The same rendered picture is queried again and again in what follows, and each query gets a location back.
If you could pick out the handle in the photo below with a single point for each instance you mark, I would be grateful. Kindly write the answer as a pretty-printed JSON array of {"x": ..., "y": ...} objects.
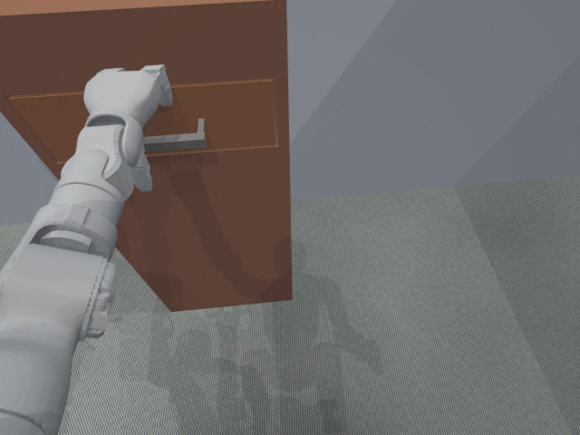
[{"x": 177, "y": 141}]

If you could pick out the left robot forearm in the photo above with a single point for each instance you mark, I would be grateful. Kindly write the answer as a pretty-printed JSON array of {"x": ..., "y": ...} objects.
[{"x": 87, "y": 202}]

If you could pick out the left robot hand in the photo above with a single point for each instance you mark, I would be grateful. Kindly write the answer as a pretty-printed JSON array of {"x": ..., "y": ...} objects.
[{"x": 137, "y": 93}]

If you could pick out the cabinet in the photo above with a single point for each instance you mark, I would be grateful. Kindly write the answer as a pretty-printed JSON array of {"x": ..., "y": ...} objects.
[{"x": 215, "y": 230}]

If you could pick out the drawer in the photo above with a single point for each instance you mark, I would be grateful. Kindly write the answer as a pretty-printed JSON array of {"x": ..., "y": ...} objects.
[{"x": 237, "y": 114}]

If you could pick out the left robot upper arm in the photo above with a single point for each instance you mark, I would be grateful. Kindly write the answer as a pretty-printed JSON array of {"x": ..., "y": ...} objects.
[{"x": 53, "y": 299}]

